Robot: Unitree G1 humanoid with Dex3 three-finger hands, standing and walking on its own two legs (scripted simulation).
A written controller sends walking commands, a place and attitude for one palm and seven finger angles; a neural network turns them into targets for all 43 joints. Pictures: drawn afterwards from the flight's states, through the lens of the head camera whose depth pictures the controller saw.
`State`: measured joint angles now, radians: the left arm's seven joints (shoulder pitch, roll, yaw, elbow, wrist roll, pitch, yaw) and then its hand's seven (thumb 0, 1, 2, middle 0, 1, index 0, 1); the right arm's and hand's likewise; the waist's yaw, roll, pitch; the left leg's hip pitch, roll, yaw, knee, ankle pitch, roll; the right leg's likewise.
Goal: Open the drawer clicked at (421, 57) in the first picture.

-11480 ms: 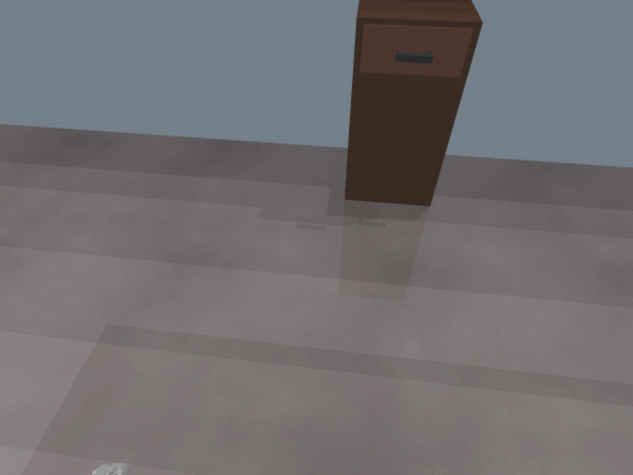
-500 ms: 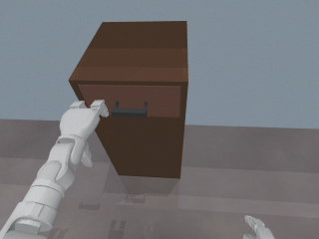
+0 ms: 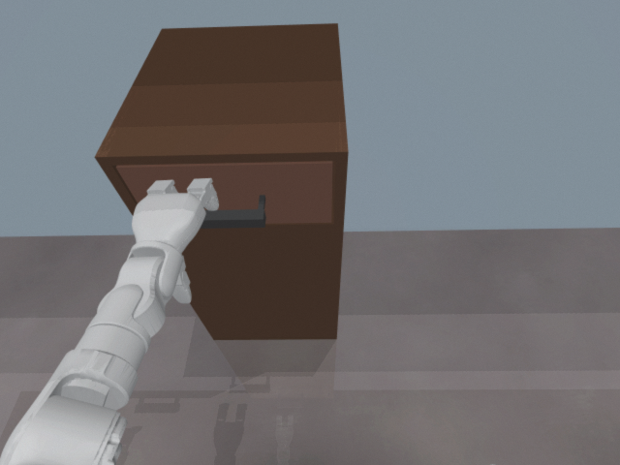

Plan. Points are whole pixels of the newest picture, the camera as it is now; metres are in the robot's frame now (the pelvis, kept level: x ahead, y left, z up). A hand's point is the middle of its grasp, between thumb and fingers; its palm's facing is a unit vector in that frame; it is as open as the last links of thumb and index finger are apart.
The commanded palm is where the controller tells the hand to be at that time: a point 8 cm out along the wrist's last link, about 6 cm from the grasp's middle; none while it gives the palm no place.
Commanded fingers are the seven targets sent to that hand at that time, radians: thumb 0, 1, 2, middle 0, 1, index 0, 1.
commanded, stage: move the hooked fingers above the handle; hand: left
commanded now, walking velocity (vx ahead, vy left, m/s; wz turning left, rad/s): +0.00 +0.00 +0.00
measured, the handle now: (230, 209) +0.53 +0.17 -0.04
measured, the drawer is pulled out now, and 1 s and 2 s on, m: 0.00 0.00 0.00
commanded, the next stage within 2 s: lower the fingers behind the handle in 1.26 s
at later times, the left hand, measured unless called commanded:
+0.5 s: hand (210, 217) +0.47 +0.18 +0.02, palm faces -0.05 -0.03 -1.00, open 13.9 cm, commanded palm +0.46 +0.18 +0.07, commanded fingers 0.00 -0.50 0.30 -0.30 -1.20 -0.30 -1.20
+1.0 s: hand (208, 216) +0.48 +0.18 +0.01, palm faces -0.07 -0.04 -1.00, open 13.8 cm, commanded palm +0.46 +0.18 +0.07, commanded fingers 0.00 -0.50 0.30 -0.30 -1.20 -0.30 -1.20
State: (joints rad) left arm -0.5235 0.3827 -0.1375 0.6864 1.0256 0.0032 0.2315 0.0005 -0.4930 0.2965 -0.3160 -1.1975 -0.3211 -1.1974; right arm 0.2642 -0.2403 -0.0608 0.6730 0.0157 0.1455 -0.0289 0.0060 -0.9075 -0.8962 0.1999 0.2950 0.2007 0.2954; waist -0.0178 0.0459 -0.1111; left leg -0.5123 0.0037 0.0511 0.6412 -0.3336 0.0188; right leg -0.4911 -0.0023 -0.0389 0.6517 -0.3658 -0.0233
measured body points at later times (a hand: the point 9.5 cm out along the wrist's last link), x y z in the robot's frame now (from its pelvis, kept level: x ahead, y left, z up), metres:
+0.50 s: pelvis -0.01 +0.00 -0.01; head +0.07 -0.01 +0.43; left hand +0.46 +0.18 +0.07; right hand +0.00 -0.27 -0.14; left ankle -0.02 +0.11 -0.72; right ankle -0.03 -0.10 -0.72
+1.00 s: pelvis -0.01 +0.01 -0.01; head +0.08 +0.01 +0.43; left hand +0.48 +0.18 +0.06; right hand -0.02 -0.26 -0.14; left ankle -0.02 +0.11 -0.72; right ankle -0.03 -0.10 -0.72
